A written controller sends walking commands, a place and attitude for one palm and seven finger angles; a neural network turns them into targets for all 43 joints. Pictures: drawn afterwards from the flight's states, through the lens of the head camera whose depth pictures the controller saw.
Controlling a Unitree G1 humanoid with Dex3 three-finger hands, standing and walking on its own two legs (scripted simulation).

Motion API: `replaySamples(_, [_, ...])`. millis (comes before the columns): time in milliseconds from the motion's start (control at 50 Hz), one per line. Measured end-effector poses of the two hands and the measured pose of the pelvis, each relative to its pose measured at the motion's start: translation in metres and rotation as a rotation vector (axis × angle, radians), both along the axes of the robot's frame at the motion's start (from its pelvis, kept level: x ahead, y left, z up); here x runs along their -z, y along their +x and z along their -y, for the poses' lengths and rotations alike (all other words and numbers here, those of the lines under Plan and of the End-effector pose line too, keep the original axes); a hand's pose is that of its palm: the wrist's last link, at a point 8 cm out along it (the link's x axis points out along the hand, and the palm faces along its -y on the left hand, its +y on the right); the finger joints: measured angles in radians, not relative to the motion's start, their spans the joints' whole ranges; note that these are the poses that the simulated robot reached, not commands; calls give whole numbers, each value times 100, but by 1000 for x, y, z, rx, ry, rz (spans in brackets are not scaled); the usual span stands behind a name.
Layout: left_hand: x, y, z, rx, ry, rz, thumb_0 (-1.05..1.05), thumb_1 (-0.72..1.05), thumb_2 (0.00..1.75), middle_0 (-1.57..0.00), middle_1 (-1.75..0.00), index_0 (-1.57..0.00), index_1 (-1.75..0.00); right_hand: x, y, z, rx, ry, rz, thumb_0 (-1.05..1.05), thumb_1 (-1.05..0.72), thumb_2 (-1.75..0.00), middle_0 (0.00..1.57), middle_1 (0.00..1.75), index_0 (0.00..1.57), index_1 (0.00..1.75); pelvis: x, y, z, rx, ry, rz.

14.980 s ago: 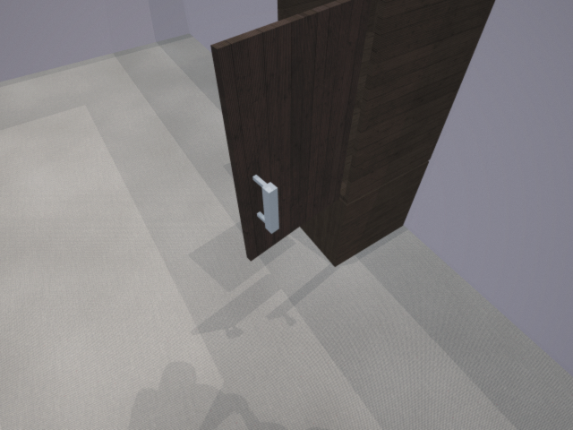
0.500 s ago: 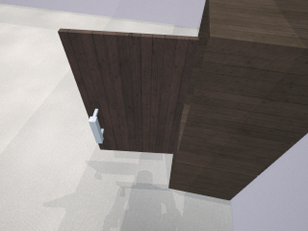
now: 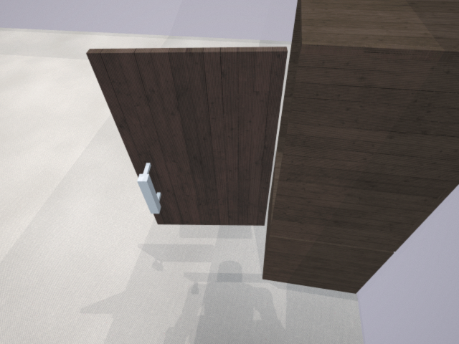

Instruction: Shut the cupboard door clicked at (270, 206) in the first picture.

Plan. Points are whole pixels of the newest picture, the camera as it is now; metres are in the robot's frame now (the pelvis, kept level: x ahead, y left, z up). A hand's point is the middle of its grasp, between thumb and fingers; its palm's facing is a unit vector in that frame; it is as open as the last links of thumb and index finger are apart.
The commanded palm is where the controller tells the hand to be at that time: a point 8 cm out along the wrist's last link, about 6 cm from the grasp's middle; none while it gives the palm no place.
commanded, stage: look again from close up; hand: left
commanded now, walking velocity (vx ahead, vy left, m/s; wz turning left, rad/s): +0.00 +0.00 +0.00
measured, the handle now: (151, 188) +0.50 +0.25 -0.11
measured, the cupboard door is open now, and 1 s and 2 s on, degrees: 98 98 98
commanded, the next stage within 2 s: shuffle to correct the standing spot in 0.16 s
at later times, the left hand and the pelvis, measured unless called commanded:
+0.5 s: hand out of the picture -0.02 +0.16 -0.18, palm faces +0.04 -0.98 -0.17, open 7.4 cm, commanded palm none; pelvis +0.01 -0.01 +0.00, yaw +0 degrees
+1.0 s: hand out of the picture +0.11 +0.18 -0.16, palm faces +0.00 -0.97 -0.23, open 7.4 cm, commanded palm none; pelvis +0.04 +0.00 +0.00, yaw -1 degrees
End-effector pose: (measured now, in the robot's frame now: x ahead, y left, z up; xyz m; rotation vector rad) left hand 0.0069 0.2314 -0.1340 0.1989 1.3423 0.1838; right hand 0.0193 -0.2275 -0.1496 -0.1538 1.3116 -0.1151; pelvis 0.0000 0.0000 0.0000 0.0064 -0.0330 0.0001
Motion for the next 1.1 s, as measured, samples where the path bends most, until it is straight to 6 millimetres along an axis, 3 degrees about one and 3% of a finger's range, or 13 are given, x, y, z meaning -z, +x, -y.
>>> replaySamples(340, [5, -24, 26, 4, -59, -46, 0, 90, 90, -20, -30, -20, -30, -11, -22, 14, 3, -10, -51, 0, -91, -90, 20, 30, 20, 30, -6, -9, 16, 10, 3, -11])
replaySamples(460, [11, -29, 26, -28, -75, -60, 0, 90, 90, -20, -30, -20, -30, -9, -22, 15, -2, -18, -84, 0, -91, -90, 20, 30, 20, 30, -1, 0, 13, 1, -7, -13])
replaySamples(560, [19, -28, 13, -54, -82, -97, 0, 90, 90, -20, -30, -20, -30, -11, -12, 7, 1, -39, -96, 0, -91, -90, 20, 30, 20, 30, 3, 17, 2, 2, -5, -22])
replaySamples(640, [20, -14, 0, -35, -62, -129, 0, 90, 90, -20, -30, -20, -30, -9, -6, -3, 14, -44, -88, 0, -91, -90, 20, 30, 20, 30, 5, 28, -5, 20, 6, -29])
replaySamples(720, [12, 19, -7, -21, -31, -84, 0, 90, 90, -20, -30, -20, -30, -6, -6, -15, 25, -18, -116, 0, -91, -90, 20, 30, 20, 30, 2, 35, -6, 17, 11, -28])
replaySamples(840, [0, 65, -6, 16, -6, 18, 0, 90, 90, -20, -30, -20, -30, 2, 11, -23, 49, 25, -115, 0, -91, -90, 20, 30, 20, 30, -1, 43, -5, 19, 11, -34])
replaySamples(900, [-2, 81, -4, 32, -3, 52, 0, 90, 90, -20, -30, -20, -30, 0, 18, -18, 52, 11, -102, 2, -93, -90, 20, 30, 20, 30, -2, 44, -5, 20, 13, -40])
replaySamples(1000, [-2, 93, 4, 42, -19, 88, 0, 90, 90, -20, -30, -20, -30, -6, 27, -7, 46, -10, -60, 1, -93, -90, 20, 30, 20, 30, -5, 41, -1, 23, 14, -34])
replaySamples(1100, [2, 85, 7, 56, -27, 116, 0, 91, 90, -20, -30, -20, -30, -10, 39, 3, 41, -32, 21, 1, -92, -90, 20, 30, 20, 30, -1, 32, -2, 11, -9, -30])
